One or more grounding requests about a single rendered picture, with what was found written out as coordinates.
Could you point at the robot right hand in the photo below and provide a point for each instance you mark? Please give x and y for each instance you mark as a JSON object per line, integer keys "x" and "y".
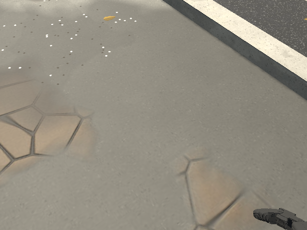
{"x": 280, "y": 217}

